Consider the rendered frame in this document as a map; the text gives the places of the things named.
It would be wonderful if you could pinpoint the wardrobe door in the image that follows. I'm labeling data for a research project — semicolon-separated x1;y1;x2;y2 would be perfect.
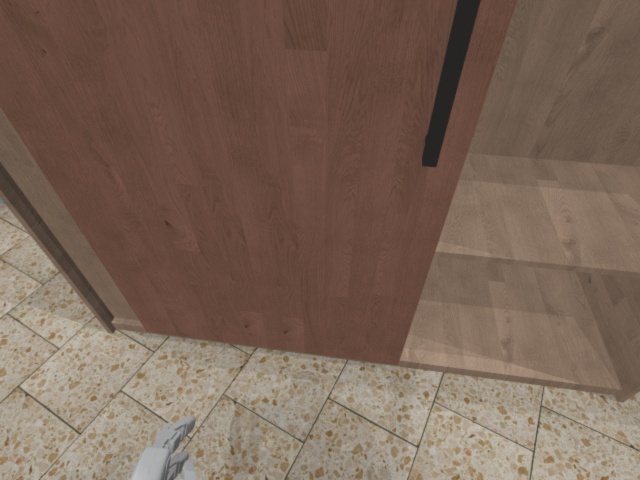
0;0;517;365
0;108;139;320

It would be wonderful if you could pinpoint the left robot hand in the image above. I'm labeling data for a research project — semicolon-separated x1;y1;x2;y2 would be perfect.
130;416;201;480

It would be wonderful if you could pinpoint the handle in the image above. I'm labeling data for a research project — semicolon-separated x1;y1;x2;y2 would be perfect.
422;0;481;167

